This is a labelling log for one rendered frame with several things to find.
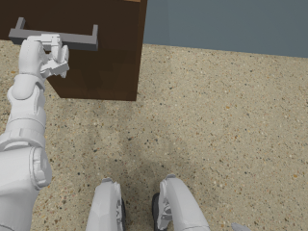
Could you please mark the robot left forearm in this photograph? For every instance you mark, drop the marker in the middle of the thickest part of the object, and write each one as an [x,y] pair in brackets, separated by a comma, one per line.
[27,120]

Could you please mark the left robot thigh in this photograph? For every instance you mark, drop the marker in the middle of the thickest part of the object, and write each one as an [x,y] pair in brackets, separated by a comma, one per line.
[102,216]

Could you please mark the handle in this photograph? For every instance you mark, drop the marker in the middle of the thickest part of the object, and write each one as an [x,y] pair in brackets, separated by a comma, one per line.
[73,41]

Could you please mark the robot left upper arm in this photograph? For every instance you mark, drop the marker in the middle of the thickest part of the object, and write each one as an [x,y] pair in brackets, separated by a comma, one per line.
[23,173]

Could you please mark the robot right foot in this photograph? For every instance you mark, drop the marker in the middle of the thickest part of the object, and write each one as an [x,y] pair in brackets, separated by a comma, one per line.
[155,211]

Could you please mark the robot left hand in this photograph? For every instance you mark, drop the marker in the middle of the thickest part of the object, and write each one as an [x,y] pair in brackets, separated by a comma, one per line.
[34,61]

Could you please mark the cabinet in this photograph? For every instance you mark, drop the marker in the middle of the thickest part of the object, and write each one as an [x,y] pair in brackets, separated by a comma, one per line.
[105,74]

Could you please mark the drawer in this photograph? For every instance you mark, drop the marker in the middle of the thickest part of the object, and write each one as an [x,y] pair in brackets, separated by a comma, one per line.
[117,20]

